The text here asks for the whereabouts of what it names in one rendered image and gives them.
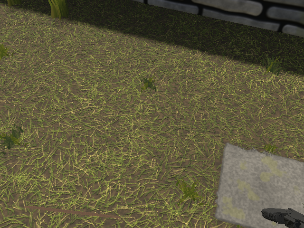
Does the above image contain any right robot hand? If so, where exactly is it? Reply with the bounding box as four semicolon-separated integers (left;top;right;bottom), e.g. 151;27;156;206
261;208;304;228

